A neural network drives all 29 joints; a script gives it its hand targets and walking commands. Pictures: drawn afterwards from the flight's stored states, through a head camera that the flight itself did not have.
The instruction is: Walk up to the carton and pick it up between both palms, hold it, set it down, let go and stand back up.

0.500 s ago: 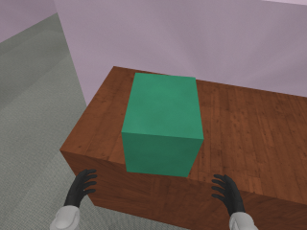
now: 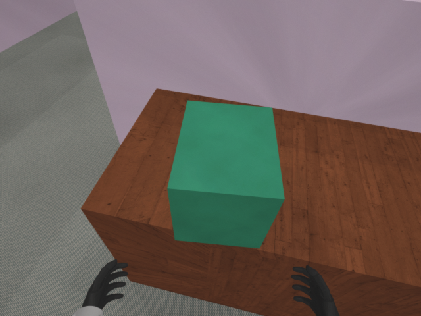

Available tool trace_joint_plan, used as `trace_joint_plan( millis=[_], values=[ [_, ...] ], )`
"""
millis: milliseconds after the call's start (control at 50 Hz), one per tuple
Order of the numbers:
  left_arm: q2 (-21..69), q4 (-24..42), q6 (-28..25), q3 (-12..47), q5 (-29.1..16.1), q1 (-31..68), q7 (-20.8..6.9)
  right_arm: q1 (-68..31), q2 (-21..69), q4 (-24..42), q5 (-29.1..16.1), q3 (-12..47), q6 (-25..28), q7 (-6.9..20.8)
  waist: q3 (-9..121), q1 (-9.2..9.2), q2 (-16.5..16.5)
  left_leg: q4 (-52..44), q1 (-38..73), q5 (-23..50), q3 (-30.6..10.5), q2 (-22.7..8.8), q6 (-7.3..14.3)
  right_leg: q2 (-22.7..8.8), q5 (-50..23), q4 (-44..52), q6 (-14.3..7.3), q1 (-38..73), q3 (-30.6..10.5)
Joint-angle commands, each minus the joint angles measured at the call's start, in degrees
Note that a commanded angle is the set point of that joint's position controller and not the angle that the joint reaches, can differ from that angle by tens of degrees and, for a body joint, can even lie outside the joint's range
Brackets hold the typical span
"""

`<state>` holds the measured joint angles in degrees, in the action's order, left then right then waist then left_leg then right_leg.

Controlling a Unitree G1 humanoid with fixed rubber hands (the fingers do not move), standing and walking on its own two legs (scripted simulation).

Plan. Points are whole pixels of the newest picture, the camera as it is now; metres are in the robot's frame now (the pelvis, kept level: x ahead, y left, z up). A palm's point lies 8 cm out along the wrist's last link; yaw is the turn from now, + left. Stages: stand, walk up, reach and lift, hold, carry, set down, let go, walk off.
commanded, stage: set down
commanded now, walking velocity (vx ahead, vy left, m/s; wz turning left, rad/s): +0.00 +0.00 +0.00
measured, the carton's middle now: (223, 174) +0.42 -0.01 -0.01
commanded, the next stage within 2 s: let go in 0.20 s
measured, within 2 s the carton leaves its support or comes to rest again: neither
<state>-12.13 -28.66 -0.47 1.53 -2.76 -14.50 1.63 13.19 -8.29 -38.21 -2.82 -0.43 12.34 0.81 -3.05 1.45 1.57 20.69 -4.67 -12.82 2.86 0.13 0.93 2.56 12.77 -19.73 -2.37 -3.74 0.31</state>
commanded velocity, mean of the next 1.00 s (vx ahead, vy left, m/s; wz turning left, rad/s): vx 0.00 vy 0.00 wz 0.00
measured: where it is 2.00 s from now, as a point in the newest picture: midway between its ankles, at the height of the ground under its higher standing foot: outside the picture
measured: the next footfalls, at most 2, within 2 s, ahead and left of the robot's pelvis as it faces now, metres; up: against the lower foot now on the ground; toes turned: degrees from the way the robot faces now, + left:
none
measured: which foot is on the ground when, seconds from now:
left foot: down 0.00-1.00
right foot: down 0.00-1.00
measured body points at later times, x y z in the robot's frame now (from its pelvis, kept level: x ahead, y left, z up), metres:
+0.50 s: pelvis -0.01 +0.00 +0.00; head +0.01 +0.01 +0.45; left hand +0.16 +0.23 -0.10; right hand +0.15 -0.22 -0.10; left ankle -0.01 +0.10 -0.75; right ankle -0.02 -0.09 -0.75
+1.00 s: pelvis -0.01 +0.00 -0.01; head -0.02 +0.00 +0.44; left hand +0.07 +0.24 -0.13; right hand +0.07 -0.24 -0.15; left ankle -0.01 +0.10 -0.75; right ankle -0.02 -0.09 -0.75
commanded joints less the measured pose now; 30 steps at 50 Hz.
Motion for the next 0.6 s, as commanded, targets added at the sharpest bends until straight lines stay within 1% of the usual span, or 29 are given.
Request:
trace_joint_plan(
  millis=[0, 80, 160, 220, 280, 320, 400, 440, 500, 580],
  values=[
    [-6.5, 7.9, -0.6, -3.3, 1.5, 4.0, -0.2, -3.9, -7.6, 5.7, 0.6, -2.0, 2.9, -0.2, 6.0, 0.10, -2.0, -0.6, 6.0, 19.6, -0.7, -1.0, -2.3, -3.0, -16.5, 3.7, 1.0, -3.7, -1.4],
    [-6.2, 7.2, 0.9, -3.6, 2.3, 4.2, -0.4, -4.2, -7.9, 4.1, 1.1, -2.0, 2.7, 0.0, 5.3, 0.10, -2.7, -0.2, 6.5, 20.6, -0.8, -1.2, -2.5, -2.6, -15.2, 3.8, 0.8, -4.7, -0.7],
    [-6.0, 6.5, 2.3, -3.7, 2.8, 5.7, -0.2, -5.1, -8.0, 2.6, 1.9, -2.2, 2.2, 0.3, 4.4, -0.28, -3.0, 0.0, 6.3, 19.1, -0.7, -1.4, -2.4, -2.5, -12.6, 3.8, 0.5, -6.2, -0.2],
    [-6.1, 6.5, 3.4, -3.2, 2.8, 8.2, 0.1, -6.8, -8.4, 1.3, 3.2, -3.3, 2.1, 0.5, 4.1, -1.07, -3.2, 0.1, 5.7, 15.6, -0.5, -2.0, -2.3, -2.4, -10.0, 3.1, 0.4, -7.9, 0.2],
    [-6.2, 8.0, 3.7, -2.0, 2.2, 10.7, 0.9, -8.8, -8.9, 0.7, 4.2, -4.8, 2.6, 0.9, 4.9, -1.73, -3.3, 0.4, 4.8, 12.1, -0.3, -2.9, -2.2, -2.2, -8.1, 2.0, 0.0, -8.9, 0.5],
    [-6.2, 8.6, 3.2, -1.8, 1.9, 10.4, 1.3, -8.7, -9.0, 0.7, 4.0, -4.9, 3.0, 1.1, 6.4, -1.60, -2.7, 0.9, 4.7, 13.4, -0.2, -2.9, -2.1, -2.2, -10.1, 1.4, 0.0, -7.9, 0.3],
    [-6.4, 6.9, 2.6, -3.4, 2.5, 7.2, 0.9, -6.7, -9.5, -0.1, 3.0, -3.8, 3.9, 0.9, 9.7, -1.00, -0.9, 2.3, 6.8, 19.5, -0.6, -1.4, -2.2, -2.4, -20.1, 0.8, 1.2, -4.6, -0.4],
    [-6.3, 5.7, 2.8, -3.9, 3.0, 6.1, 0.5, -6.2, -9.9, -0.8, 2.6, -3.2, 4.3, 0.9, 10.0, -0.82, -0.6, 2.5, 7.7, 20.9, -0.7, -0.8, -2.3, -2.4, -22.7, 0.9, 1.5, -4.1, -0.6],
    [-6.1, 4.4, 3.3, -4.3, 3.5, 5.9, 0.0, -6.3, -10.1, -1.2, 2.4, -2.7, 4.5, 0.8, 8.9, -0.60, -0.7, 2.2, 7.7, 20.5, -0.7, -0.5, -2.3, -2.3, -22.5, 1.3, 1.6, -4.4, -0.5],
    [-5.9, 4.8, 4.1, -4.0, 3.5, 7.7, 0.0, -7.3, -9.7, -0.4, 2.6, -2.7, 4.2, 0.9, 6.3, -0.39, -1.4, 1.0, 5.9, 16.9, -0.3, -0.9, -2.0, -2.3, -17.6, 1.8, 1.1, -5.7, -0.3]
  ],
)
